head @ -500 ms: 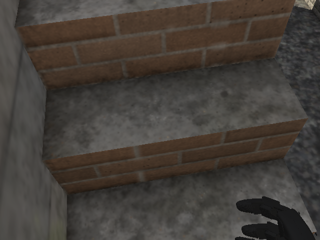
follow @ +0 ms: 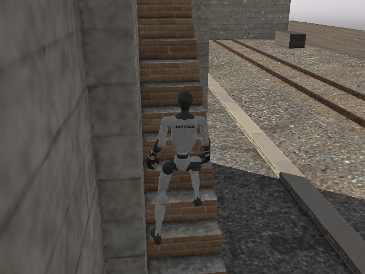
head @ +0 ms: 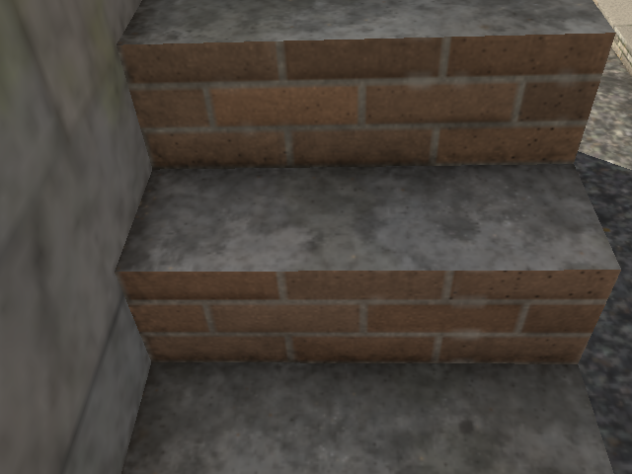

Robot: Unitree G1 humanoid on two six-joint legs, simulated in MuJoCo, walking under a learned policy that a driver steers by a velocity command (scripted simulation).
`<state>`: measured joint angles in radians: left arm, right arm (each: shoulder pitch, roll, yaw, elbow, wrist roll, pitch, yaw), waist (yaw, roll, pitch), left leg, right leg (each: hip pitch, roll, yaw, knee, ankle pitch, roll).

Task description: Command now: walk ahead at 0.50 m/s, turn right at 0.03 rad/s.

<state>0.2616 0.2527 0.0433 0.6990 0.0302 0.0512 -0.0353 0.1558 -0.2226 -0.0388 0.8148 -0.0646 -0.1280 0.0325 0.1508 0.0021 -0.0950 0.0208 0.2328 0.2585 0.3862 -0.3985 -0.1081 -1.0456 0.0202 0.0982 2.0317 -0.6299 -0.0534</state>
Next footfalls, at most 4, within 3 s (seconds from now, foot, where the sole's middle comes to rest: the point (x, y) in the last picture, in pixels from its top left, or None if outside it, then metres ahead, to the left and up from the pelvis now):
0.12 right None -0.02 -0.17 -0.75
0.42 left None -0.08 -0.08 -0.73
0.62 right None -0.07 -0.25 -0.76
0.82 left None -0.11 -0.15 -0.71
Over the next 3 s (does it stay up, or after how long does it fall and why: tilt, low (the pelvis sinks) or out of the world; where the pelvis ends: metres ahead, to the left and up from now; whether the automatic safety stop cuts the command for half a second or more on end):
falls after 1.08 s (tilt)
